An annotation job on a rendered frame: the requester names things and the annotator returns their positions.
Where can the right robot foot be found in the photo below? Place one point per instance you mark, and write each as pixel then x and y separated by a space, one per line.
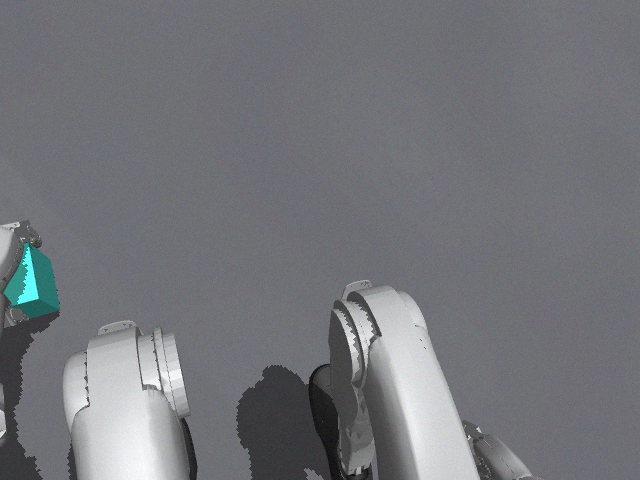
pixel 325 418

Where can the left robot foot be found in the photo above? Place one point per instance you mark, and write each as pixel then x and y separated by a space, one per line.
pixel 190 450

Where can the left robot hand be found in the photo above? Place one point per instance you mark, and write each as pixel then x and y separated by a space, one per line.
pixel 13 236

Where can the right robot hand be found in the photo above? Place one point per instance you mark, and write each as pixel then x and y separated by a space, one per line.
pixel 493 459

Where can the cube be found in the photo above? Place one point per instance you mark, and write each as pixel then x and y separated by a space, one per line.
pixel 32 288

